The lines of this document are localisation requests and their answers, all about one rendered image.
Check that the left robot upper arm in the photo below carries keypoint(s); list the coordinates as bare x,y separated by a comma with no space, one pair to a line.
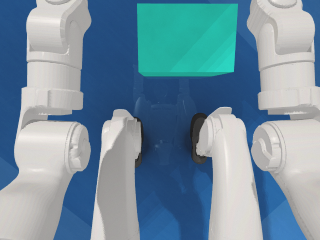
48,154

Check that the robot left forearm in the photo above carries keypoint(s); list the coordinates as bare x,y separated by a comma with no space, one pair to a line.
55,31

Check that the robot right forearm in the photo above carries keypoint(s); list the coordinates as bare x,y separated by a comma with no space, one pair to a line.
284,35

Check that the right robot shin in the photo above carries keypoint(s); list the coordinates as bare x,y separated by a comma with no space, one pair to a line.
221,110

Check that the right robot upper arm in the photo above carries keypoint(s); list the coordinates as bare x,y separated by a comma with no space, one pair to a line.
290,151

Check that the robot left thigh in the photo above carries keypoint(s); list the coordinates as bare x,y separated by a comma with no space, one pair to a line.
115,208

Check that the carton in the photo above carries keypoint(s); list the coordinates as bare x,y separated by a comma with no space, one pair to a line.
186,39

